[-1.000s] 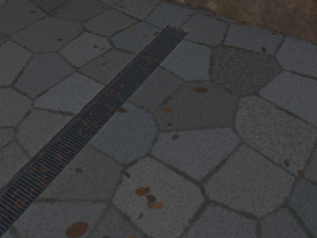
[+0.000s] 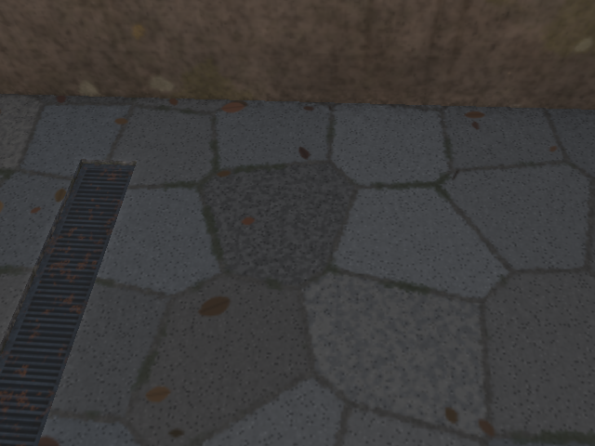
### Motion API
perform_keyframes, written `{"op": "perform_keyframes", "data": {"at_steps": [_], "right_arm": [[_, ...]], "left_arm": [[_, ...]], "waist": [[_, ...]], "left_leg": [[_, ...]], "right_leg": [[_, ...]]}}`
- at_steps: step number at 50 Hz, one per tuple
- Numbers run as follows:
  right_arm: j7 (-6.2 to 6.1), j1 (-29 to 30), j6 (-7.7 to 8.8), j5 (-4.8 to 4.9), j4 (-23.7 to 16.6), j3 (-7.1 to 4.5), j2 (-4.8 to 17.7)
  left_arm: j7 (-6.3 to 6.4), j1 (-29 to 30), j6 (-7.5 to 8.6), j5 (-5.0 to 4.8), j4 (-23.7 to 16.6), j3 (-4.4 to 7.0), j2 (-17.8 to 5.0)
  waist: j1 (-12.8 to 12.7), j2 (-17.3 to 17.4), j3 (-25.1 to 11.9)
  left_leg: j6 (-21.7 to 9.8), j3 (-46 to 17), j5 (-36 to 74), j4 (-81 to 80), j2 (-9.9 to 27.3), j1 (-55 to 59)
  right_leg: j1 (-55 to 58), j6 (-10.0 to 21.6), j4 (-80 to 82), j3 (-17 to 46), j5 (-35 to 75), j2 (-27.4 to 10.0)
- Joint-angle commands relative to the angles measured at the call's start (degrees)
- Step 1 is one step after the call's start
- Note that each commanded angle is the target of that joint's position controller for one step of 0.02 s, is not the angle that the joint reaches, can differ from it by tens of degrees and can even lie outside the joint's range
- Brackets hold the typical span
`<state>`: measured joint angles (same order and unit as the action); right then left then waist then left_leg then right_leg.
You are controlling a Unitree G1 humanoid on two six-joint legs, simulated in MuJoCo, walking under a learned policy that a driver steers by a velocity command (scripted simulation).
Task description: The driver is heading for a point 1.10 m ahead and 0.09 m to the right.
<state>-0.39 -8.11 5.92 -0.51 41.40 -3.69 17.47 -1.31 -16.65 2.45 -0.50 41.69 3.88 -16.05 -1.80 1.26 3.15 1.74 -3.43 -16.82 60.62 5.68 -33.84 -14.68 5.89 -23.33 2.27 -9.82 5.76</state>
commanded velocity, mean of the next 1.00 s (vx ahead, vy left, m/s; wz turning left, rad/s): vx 0.50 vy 0.00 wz -0.37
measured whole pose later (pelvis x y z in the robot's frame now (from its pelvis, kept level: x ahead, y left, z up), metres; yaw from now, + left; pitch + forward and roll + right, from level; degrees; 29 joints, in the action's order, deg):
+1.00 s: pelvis +0.52 -0.10 +0.00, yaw -21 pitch +1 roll -1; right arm 0.6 -10.9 4.0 0.6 47.3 -2.9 18.2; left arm -1.5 -17.3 3.9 0.1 42.8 3.2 -15.3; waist -1.4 2.6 1.3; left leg 0.6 -1.3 -14.5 60.3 7.0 -34.2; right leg -11.1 4.0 -19.4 -2.5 -9.5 3.1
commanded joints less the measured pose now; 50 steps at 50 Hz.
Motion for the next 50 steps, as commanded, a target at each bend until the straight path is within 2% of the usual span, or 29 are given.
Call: {"op": "perform_keyframes", "data": {"at_steps": [1, 5, 8, 11, 12, 13, 14, 15, 16, 17, 18, 19, 20, 22, 25, 28, 31, 35, 37, 38, 39, 40, 41, 42, 43, 44, 45, 47, 50], "right_arm": [[-0.20, 0.6, -0.27, -0.55, -3.7, -1.03, 4.0], [0.80, 8.9, 0.27, 0.18, -5.5, -0.03, 2.3], [1.62, 11.9, 0.92, 0.95, -6.6, -0.36, 3.7], [2.05, 9.8, 1.63, 1.10, -6.4, -1.22, 5.8], [1.92, 6.7, 1.89, 1.10, -5.6, -1.63, 6.3], [1.55, 1.3, 2.14, 0.67, -4.3, -2.47, 7.7], [1.05, -6.8, 2.31, -0.39, -3.6, -3.28, 10.5], [1.09, -12.5, 1.47, -0.97, -1.8, -4.37, 14.8], [1.51, -12.4, 1.14, 0.50, -1.9, -3.44, 10.5], [1.25, -9.8, 0.82, 0.65, -2.5, -2.40, 6.8], [1.11, -6.8, 0.38, 0.14, -2.8, -1.87, 5.7], [1.05, -4.9, 0.17, -0.19, -2.3, -1.47, 4.5], [0.88, -4.0, 0.30, -0.50, -2.0, -1.11, 3.7], [1.04, -4.4, 0.76, -0.12, -0.8, -1.03, 3.2], [1.25, -5.8, 1.22, 0.27, 1.3, -1.68, 5.5], [1.23, -6.0, 0.75, 0.83, 2.5, -1.87, 6.8], [1.02, -8.7, -0.04, 1.55, 4.2, -1.99, 8.3], [0.98, -12.5, -1.39, 2.31, 6.8, -2.25, 9.9], [0.69, -11.8, -2.08, 2.66, 7.5, -2.41, 11.0], [0.48, -11.1, -2.36, 2.83, 7.6, -2.18, 10.7], [0.21, -11.3, -2.27, 2.18, 7.3, -1.36, 8.9], [0.49, -14.4, -1.47, 0.44, 4.9, 0.65, 3.5], [0.85, -15.4, -0.27, 0.74, 5.4, 1.28, 2.6], [1.30, -11.1, 0.44, 2.51, 4.4, -0.29, 7.8], [1.43, -7.0, 0.74, 3.17, 3.1, -0.24, 7.8], [1.20, -5.6, 0.61, 2.33, 3.2, -0.21, 7.1], [1.05, -6.2, 0.06, 1.49, 3.6, -0.49, 6.8], [1.10, -8.6, -1.21, 1.27, 4.6, -0.12, 4.6], [0.73, -4.8, -2.12, 0.68, 3.4, 0.18, 3.5]], "left_arm": [[1.39, 2.1, 1.33, -0.26, -4.5, 2.56, -9.8], [2.15, -1.2, 0.67, -0.78, -3.3, 2.73, -10.1], [2.30, -4.0, 0.20, -1.18, -2.1, 2.82, -10.0], [2.60, -3.9, -0.32, -0.97, -2.0, 2.97, -9.8], [2.58, -3.1, -0.52, -0.92, -2.3, 2.90, -9.4], [2.45, -2.6, -0.53, -0.73, -2.7, 2.32, -7.8], [2.17, -2.5, -0.36, 0.03, -3.8, 1.03, -4.5], [2.24, -10.3, 0.13, -1.50, -5.2, 0.01, -1.0], [2.39, -10.5, 0.28, -1.99, -4.5, 0.57, -6.1], [2.36, -4.9, 0.01, -1.82, -4.9, 1.64, -9.8], [2.44, -1.3, -0.32, -1.24, -5.6, 1.76, -9.8], [2.26, 0.9, -0.32, -0.53, -6.3, 1.92, -9.2], [1.88, 0.6, -0.55, -0.76, -6.6, 2.03, -8.2], [1.54, -0.1, -1.02, -1.20, -6.4, 1.52, -5.4], [1.47, 2.9, -1.03, -0.58, -7.5, 0.65, -3.3], [0.67, 7.0, -0.22, -0.24, -8.2, -0.06, -2.6], [-0.35, 13.2, 0.80, -0.33, -9.4, -0.80, -1.7], [-1.07, 17.8, 1.14, -0.76, -11.4, -0.55, -3.1], [-1.11, 14.3, 1.22, -0.36, -10.8, 0.37, -5.0], [-0.88, 7.4, 1.17, -0.05, -8.6, 1.51, -6.8], [-0.26, -1.6, 0.89, 0.11, -5.9, 3.01, -9.8], [0.60, -9.4, 0.49, 1.18, -4.9, 4.30, -16.0], [0.46, -9.9, 0.45, 0.19, -4.6, 3.71, -14.8], [0.20, -6.8, 0.71, 0.02, -4.7, 2.39, -11.1], [0.16, -3.4, 0.92, 0.00, -4.8, 1.72, -9.1], [-0.07, -0.1, 1.15, 0.17, -4.7, 1.15, -7.4], [-0.23, 2.3, 1.53, 0.51, -4.8, 0.70, -5.8], [-0.26, 4.0, 2.26, 0.68, -4.4, 0.81, -5.6], [0.19, 2.8, 3.19, 0.57, -2.5, 1.30, -7.2]], "waist": [[1.8, -3.4, -4.2], [-1.6, -5.5, -2.7], [-2.6, -6.1, -2.3], [-0.9, -8.1, -2.7], [1.0, -8.8, -3.5], [3.7, -8.3, -6.7], [7.3, -3.6, -14.4], [4.6, 14.3, -22.1], [5.3, 14.0, -20.0], [6.6, 8.1, -12.6], [6.0, 4.0, -8.0], [5.0, 2.9, -4.6], [3.6, 4.5, -3.7], [2.8, 5.5, -3.2], [2.7, 3.3, -1.9], [3.5, 2.3, -1.5], [5.8, 2.1, -0.4], [6.2, 3.4, 0.8], [3.0, 4.4, -1.6], [-1.2, 3.9, -5.9], [-5.1, 2.8, -11.7], [-5.6, -9.0, -21.0], [-4.6, -15.1, -27.1], [-5.0, -10.5, -19.2], [-3.7, -8.8, -12.3], [-1.7, -5.7, -7.8], [0.3, -6.2, -5.9], [2.7, -6.6, -5.1], [2.9, -4.8, -2.7]], "left_leg": [[2.0, 0.2, 8.6, -8.7, -0.2, -2.3], [2.4, 0.8, 21.5, -25.3, -3.9, 3.0], [1.6, -0.6, 21.7, -30.4, -5.1, 4.7], [-0.5, -1.5, 15.1, -32.9, -5.3, 7.7], [-1.6, -0.6, 13.7, -34.3, -5.6, 11.9], [-3.3, -0.3, 13.9, -36.0, -4.9, 20.5], [-6.9, -7.8, 11.0, -34.6, 3.4, 34.8], [-16.0, -33.1, -1.8, -38.5, 16.4, 54.6], [-15.9, -42.3, -15.1, -42.8, 18.6, 53.8], [-13.5, -34.1, -15.7, -44.0, 16.2, 47.1], [-12.0, -26.0, -8.2, -44.6, 13.9, 40.0], [-11.7, -20.4, -1.3, -45.9, 11.7, 34.1], [-11.1, -15.9, 3.2, -47.0, 10.1, 30.7], [-11.7, -10.5, 7.1, -49.5, 8.1, 27.5], [-14.0, -6.5, 13.0, -52.0, 8.9, 27.4], [-13.6, -1.3, 17.9, -52.7, 7.8, 28.6], [-12.5, 2.3, 19.1, -52.4, 6.8, 28.9], [-11.5, 2.0, 23.1, -50.1, 9.8, 34.8], [-10.2, 3.4, 36.1, -44.3, 9.9, 36.5], [-8.8, 6.0, 44.0, -36.1, 8.0, 34.8], [-6.7, 8.1, 40.7, -24.6, 5.4, 27.6], [-3.1, 9.7, 16.7, -2.0, -0.9, 6.7], [-2.0, 1.9, -16.2, 10.6, -6.9, -4.2], [-2.7, -1.4, -14.7, 14.6, -3.3, -10.3], [-3.4, 0.1, -9.8, 13.0, -0.8, -11.3], [-3.1, 0.8, -5.4, 9.3, 1.1, -9.4], [-2.8, 0.2, -2.2, 5.9, 2.7, -5.9], [-1.7, 0.3, 1.1, 3.6, 3.2, -1.2], [-0.1, 0.4, 7.4, -3.6, 3.4, -3.9]], "right_leg": [[2.2, 10.3, 10.9, 14.0, 14.6, -13.7], [0.0, 7.0, 9.9, 12.0, 7.4, -10.8], [3.1, 6.4, 7.0, 16.1, 4.1, -12.6], [7.3, 5.0, 1.9, 21.0, 4.7, -14.4], [7.3, 4.3, -0.5, 21.5, 6.4, -13.8], [5.9, 2.6, -6.2, 20.1, 9.3, -11.1], [-0.2, 0.5, -20.8, 16.0, 4.2, -7.7], [-21.1, -3.9, -40.4, 7.9, -19.9, 0.9], [-29.3, -4.5, -49.3, 8.8, -23.6, -3.3], [-31.3, -4.9, -51.8, 8.4, -18.3, -5.6], [-29.8, -5.2, -51.2, 6.2, -14.2, -7.6], [-28.5, -5.3, -48.5, 6.1, -11.2, -9.2], [-25.8, -5.2, -46.7, 6.0, -9.4, -10.7], [-23.3, -5.3, -43.6, 4.7, -8.4, -11.1], [-25.3, -5.9, -35.7, 4.7, -4.9, -11.2], [-24.5, -6.0, -24.9, 2.6, 3.6, -11.4], [-20.7, -5.8, -15.7, -1.1, 9.3, -10.5], [-19.5, -3.8, -9.6, -2.4, 5.3, -9.1], [-12.3, -1.7, -6.6, -4.2, 2.6, -6.9], [-1.8, -0.1, -4.1, -5.8, 4.8, -5.1], [12.8, 1.7, -5.4, -3.7, 6.3, -6.6], [35.3, 9.0, -6.3, 18.7, 4.6, -22.1], [39.4, 14.5, 3.2, 39.3, -2.7, -29.0], [33.6, 12.0, 5.0, 33.7, -6.7, -27.0], [25.7, 10.1, 6.0, 25.3, -4.8, -24.4], [17.8, 8.9, 7.9, 19.7, -0.7, -21.7], [12.2, 8.1, 9.8, 15.9, 3.0, -19.8], [6.4, 8.5, 13.3, 12.5, 6.7, -18.6], [4.7, 9.1, 15.8, 7.9, 11.4, -18.2]]}}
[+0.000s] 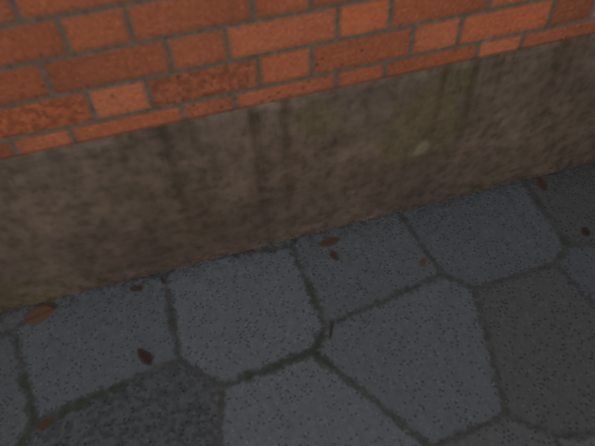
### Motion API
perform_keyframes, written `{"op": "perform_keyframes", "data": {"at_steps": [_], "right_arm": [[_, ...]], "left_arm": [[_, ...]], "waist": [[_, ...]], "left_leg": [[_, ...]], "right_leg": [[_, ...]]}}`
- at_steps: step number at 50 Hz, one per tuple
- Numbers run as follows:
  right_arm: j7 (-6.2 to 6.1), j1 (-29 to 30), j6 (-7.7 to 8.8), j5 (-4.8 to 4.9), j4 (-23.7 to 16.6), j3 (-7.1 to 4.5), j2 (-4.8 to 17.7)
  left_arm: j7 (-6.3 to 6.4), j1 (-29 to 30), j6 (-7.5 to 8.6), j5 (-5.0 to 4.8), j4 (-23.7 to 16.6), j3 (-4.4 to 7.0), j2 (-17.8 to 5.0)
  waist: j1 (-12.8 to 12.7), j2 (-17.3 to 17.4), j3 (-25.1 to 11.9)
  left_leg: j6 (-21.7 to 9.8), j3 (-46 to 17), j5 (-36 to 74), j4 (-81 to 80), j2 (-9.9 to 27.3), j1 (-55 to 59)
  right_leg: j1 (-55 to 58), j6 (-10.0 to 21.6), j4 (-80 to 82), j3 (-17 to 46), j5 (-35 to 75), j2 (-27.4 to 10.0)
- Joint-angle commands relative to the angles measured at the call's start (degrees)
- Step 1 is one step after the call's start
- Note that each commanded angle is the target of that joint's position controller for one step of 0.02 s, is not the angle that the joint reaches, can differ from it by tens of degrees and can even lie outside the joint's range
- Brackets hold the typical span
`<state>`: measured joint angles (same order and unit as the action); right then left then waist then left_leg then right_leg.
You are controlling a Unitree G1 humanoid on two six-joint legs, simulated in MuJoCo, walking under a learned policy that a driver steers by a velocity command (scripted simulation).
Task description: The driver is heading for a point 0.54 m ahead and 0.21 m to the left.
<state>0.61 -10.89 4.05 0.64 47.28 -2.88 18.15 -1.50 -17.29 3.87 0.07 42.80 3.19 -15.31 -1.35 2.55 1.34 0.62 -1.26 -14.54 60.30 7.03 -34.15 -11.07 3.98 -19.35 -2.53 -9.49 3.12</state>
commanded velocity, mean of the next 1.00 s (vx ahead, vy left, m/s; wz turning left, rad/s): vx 0.40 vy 0.00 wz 0.27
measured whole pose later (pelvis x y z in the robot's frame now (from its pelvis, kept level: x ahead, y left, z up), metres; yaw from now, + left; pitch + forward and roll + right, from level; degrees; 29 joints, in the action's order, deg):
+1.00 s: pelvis +0.49 +0.08 -0.01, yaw +21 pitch -1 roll -2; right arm -3.7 -6.4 0.1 -2.5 47.6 0.4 15.2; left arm 1.3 -6.7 3.7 1.9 46.9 -0.9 -11.9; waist -0.3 2.0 2.2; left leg 3.4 -6.2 -15.7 32.6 2.5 -15.0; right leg -19.2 1.4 -26.0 -0.2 -5.9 3.2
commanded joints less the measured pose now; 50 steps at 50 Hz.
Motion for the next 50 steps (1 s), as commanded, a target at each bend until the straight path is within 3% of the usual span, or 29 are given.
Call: {"op": "perform_keyframes", "data": {"at_steps": [1, 6, 11, 13, 15, 16, 17, 18, 19, 20, 21, 22, 25, 26, 28, 31, 32, 33, 35, 37, 38, 39, 40, 41, 42, 43, 46, 48, 50], "right_arm": [[-0.23, -0.1, -0.20, -0.66, -3.0, -0.47, 2.5], [1.15, 8.9, 0.63, 0.12, -4.9, 0.55, 1.0], [2.69, 13.2, 0.54, 0.57, -7.6, 0.37, 2.4], [3.01, 10.5, 0.49, 0.28, -7.7, -0.26, 3.7], [2.17, -2.5, 0.32, 0.46, -4.2, -2.90, 8.4], [1.29, -11.8, -0.09, 0.48, -3.0, -4.53, 13.6], [1.70, -12.0, 0.15, 0.42, -2.8, -4.92, 17.0], [1.55, -12.0, 0.18, 0.75, -3.7, -3.36, 10.7], [0.83, -9.5, 0.20, 0.47, -4.2, -3.00, 8.9], [0.47, -6.8, 0.25, 0.00, -5.0, -2.95, 8.9], [0.04, -4.6, -0.15, -0.33, -5.4, -2.88, 8.3], [-0.33, -3.3, -0.34, -1.14, -6.1, -2.50, 7.3], [-1.13, -2.1, 0.03, -0.50, -7.1, -2.40, 7.3], [-1.43, -1.6, 0.09, -1.09, -7.2, -2.78, 9.2], [-2.32, -3.1, -0.27, -0.68, -6.8, -2.94, 9.9], [-3.54, -6.0, -0.93, -0.05, -6.2, -2.79, 9.5], [-3.38, -5.9, -0.47, 0.58, -5.9, -3.09, 9.7], [-3.32, -7.0, 0.17, 0.46, -5.1, -3.10, 9.1], [-3.37, -6.1, 0.49, 0.22, -4.9, -3.32, 8.3], [-3.30, -2.5, 0.08, -0.50, -6.1, -3.13, 6.7], [-2.95, -1.2, -0.11, -0.81, -6.9, -2.26, 4.6], [-2.27, -5.2, -0.13, -2.16, -7.5, -0.41, 0.5], [-1.85, -13.2, -0.45, -2.38, -6.1, 1.43, -2.1], [-1.77, -10.4, -1.44, -1.14, -4.7, 0.74, 3.3], [-2.94, -4.7, -2.19, -1.42, -5.0, 0.02, 6.9], [-3.78, -2.1, -3.23, -2.94, -4.8, -0.04, 7.2], [-4.61, -2.4, -3.99, -3.44, -1.4, 1.94, 1.7], [-4.68, -2.0, -3.85, -3.21, 0.1, 1.92, 2.1], [-4.98, 0.8, -3.72, -3.19, -0.7, 1.93, 3.9]], "left_arm": [[0.62, 2.7, 1.76, -0.05, -2.9, 2.06, -8.2], [1.43, -1.2, 1.30, -0.43, 0.0, 2.54, -10.3], [1.87, -3.6, 0.34, -0.77, 3.2, 3.12, -10.9], [2.28, -2.4, -0.39, -0.75, 3.3, 3.40, -11.7], [3.37, -1.9, -1.50, -0.07, 2.6, 2.96, -11.1], [3.94, -2.3, -1.31, 1.65, 0.2, 1.62, -9.1], [2.90, -7.4, 0.47, 1.88, -1.6, -0.57, -1.9], [1.95, -2.1, 2.54, -0.34, -0.9, 0.28, -7.6], [1.04, 4.4, 3.76, -2.25, -2.9, 0.63, -9.7], [1.18, 6.7, 4.34, -1.64, -3.4, 0.26, -8.9], [1.65, 8.3, 4.76, 0.19, -3.7, 0.39, -8.5], [1.61, 7.9, 4.53, 1.18, -4.0, 0.41, -8.2], [2.06, 7.0, 2.79, 1.32, -4.0, 0.22, -6.9], [2.11, 8.7, 2.61, 2.55, -5.1, 0.12, -7.4], [2.00, 13.1, 2.89, 2.13, -6.4, 0.07, -7.6], [1.44, 21.1, 3.45, 1.48, -8.8, -1.03, -4.6], [1.41, 21.5, 4.27, 1.42, -9.2, -1.16, -4.2], [1.29, 22.3, 4.31, 2.07, -9.8, -1.40, -5.1], [1.48, 20.7, 4.49, 1.77, -9.8, -1.08, -6.6], [1.93, 11.0, 4.68, 2.14, -7.1, -0.29, -8.9], [2.21, 6.0, 4.79, 3.11, -5.6, -0.18, -9.9], [2.26, 3.6, 4.70, 4.40, -5.2, -0.26, -12.1], [2.72, 5.1, 4.04, 4.68, -2.9, -1.33, -7.8], [2.58, 6.0, 3.35, 3.26, -2.2, -2.41, -1.6], [2.70, 9.6, 2.85, 1.95, -2.7, -2.57, -1.2], [2.82, 14.1, 2.07, 1.65, -3.1, -2.43, -2.7], [3.43, 18.7, 0.06, 2.54, -2.3, -1.10, -8.1], [3.23, 16.4, 0.25, 1.72, -0.6, -1.42, -7.2], [2.83, 15.4, 1.06, 1.32, 1.0, -2.12, -5.0]], "waist": [[1.9, -5.7, -0.2], [-1.6, -5.7, 1.9], [-2.3, -5.3, 3.1], [-0.4, -6.6, 0.8], [5.7, -6.7, -7.5], [8.7, 1.0, -14.4], [3.1, 16.2, -19.1], [7.2, 8.6, -19.0], [7.9, 4.9, -11.7], [6.4, -0.8, -8.4], [4.7, -1.7, -5.3], [2.8, -0.3, -5.9], [0.5, 0.8, -4.1], [0.5, 1.0, -2.8], [1.5, 1.2, -1.9], [4.3, 1.3, -1.2], [4.6, 1.3, -1.7], [4.8, 1.1, -1.8], [3.8, 4.0, -3.1], [-1.0, 5.2, -7.2], [-3.2, 3.4, -11.1], [-1.0, -8.4, -17.7], [3.6, -19.1, -24.3], [1.8, -13.0, -23.9], [0.8, -9.6, -18.6], [2.1, -7.1, -13.8], [3.8, -7.5, -6.3], [4.1, -8.1, -5.7], [4.3, -8.6, -4.2]], "left_leg": [[1.3, -1.8, 8.5, -7.0, 1.9, -4.3], [0.6, 0.7, 21.5, -23.7, -1.1, -1.0], [-3.2, -0.4, 15.2, -28.4, -2.5, -3.9], [-5.1, 2.0, 9.9, -28.8, -4.9, 0.8], [-7.8, 5.2, 8.6, -30.6, -9.5, 19.8], [-11.4, -9.6, 8.7, -29.9, -0.1, 37.6], [-22.6, -42.7, -6.8, -39.2, 11.5, 54.8], [-20.8, -45.3, -13.8, -45.0, 11.1, 56.4], [-18.3, -36.2, -10.3, -45.3, 9.6, 50.2], [-17.0, -30.6, -3.4, -45.2, 7.5, 43.2], [-16.6, -26.6, 4.8, -46.1, 5.9, 36.6], [-16.7, -24.1, 11.3, -46.9, 4.8, 33.8], [-16.3, -18.7, 22.4, -48.3, 2.8, 26.5], [-16.2, -16.7, 24.8, -49.1, 2.0, 23.0], [-13.9, -14.2, 21.6, -48.9, -0.9, 20.6], [-10.6, -12.1, 22.8, -45.8, -3.6, 19.7], [-9.2, -10.7, 26.3, -43.3, -3.9, 19.0], [-8.0, -11.9, 26.1, -42.4, -3.6, 19.4], [-6.9, -14.6, 27.7, -39.4, -2.2, 23.1], [-5.6, -15.5, 34.5, -31.0, -3.3, 26.3], [-3.9, -14.8, 32.9, -23.4, -5.3, 25.4], [-1.6, -12.8, 5.1, -10.1, -9.6, 14.0], [2.0, -11.7, -24.7, -3.4, -10.4, 6.0], [3.9, -10.6, -26.2, -3.1, -6.3, 5.8], [5.1, -9.5, -23.0, -4.0, -4.7, 5.9], [5.9, -8.0, -20.3, -7.6, -3.2, 8.2], [4.4, -4.0, -7.2, -24.7, -4.5, 24.8], [2.5, -3.4, 1.8, -30.3, -5.4, 30.2], [0.4, -6.4, 1.3, -33.2, -2.4, 30.1]], "right_leg": [[1.5, 10.6, 12.1, 11.2, 11.5, -15.1], [3.4, 7.9, 13.0, 5.2, 8.7, -14.0], [14.5, 5.7, 9.2, 2.7, 12.4, -18.5], [17.1, 4.1, 3.5, 0.8, 26.7, -18.6], [13.8, 0.3, -14.9, -4.1, 40.6, -14.3], [-0.5, -1.8, -33.8, -5.4, 24.4, -11.2], [-26.0, -5.3, -50.7, 0.4, -21.0, 1.0], [-32.6, -4.2, -55.4, 9.1, -22.9, -1.5], [-35.5, -3.0, -54.0, 8.5, -16.9, -4.3], [-33.2, -2.7, -50.4, 7.9, -12.6, -6.6], [-30.2, -3.3, -46.0, 7.5, -9.8, -7.8], [-26.6, -4.0, -44.3, 7.9, -8.1, -8.3], [-22.9, -6.7, -37.0, 6.5, -6.7, -7.6], [-22.1, -7.7, -33.9, 5.7, -3.9, -7.0], [-20.2, -8.9, -25.5, 5.1, 3.4, -5.5], [-15.9, -8.8, -12.9, 4.0, 12.8, -2.1], [-13.1, -8.1, -10.9, 3.6, 16.3, -1.4], [-11.1, -7.4, -7.6, 4.5, 19.6, -1.2], [-8.7, -5.8, -5.6, 7.0, 19.4, -2.6], [-1.2, -3.3, -2.7, 7.0, 19.1, -3.7], [6.7, -1.5, -1.9, 8.0, 24.9, -6.7], [23.1, 3.2, -9.9, 15.8, 50.3, -15.7], [30.9, 13.0, -10.1, 27.2, 57.8, -24.8], [26.2, 14.2, -6.3, 29.3, 42.0, -24.6], [19.8, 11.6, -3.2, 28.4, 32.6, -22.9], [11.1, 8.5, -0.3, 26.5, 22.9, -20.7], [-9.5, 3.4, 5.6, 17.6, -2.6, -13.7], [-13.6, 0.9, 6.5, 14.2, -15.8, -10.9], [-15.4, -2.9, 6.0, 12.4, -20.5, -8.8]]}}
